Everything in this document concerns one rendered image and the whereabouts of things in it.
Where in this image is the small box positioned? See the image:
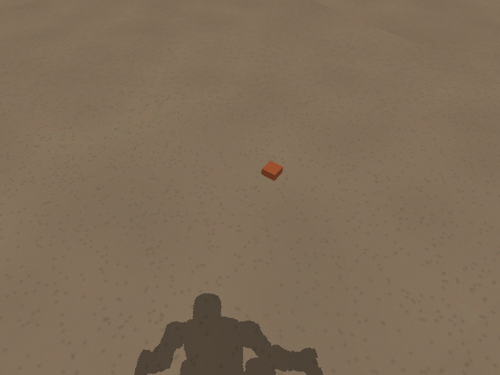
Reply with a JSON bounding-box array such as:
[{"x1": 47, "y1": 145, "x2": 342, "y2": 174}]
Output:
[{"x1": 262, "y1": 161, "x2": 283, "y2": 181}]

